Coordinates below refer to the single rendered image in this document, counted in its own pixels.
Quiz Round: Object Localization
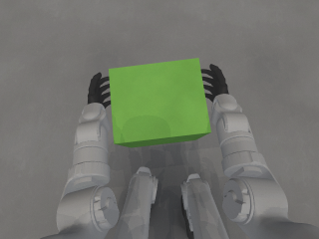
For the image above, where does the right robot hand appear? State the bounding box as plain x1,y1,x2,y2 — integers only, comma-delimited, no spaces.
200,64,229,102

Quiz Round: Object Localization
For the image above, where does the robot left shin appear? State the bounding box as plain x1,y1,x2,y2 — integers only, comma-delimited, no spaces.
129,166,152,187

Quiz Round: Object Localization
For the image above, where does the right robot forearm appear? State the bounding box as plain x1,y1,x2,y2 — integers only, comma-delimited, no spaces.
210,94,288,206

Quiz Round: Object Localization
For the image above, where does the left robot upper arm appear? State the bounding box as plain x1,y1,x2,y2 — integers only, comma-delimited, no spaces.
40,184,120,239

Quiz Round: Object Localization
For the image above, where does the left robot forearm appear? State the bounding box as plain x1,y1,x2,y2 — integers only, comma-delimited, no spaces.
56,103,111,229

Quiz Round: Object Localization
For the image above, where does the robot right foot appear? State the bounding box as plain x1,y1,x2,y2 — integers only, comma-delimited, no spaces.
180,196,194,239

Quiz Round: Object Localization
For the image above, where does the carton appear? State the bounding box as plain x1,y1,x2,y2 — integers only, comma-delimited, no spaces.
109,58,211,148

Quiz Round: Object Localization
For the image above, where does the left robot hand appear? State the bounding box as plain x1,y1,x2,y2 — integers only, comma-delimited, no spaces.
88,73,111,108

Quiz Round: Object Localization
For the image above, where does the right robot upper arm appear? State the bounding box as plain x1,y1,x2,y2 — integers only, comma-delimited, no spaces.
222,176,319,239

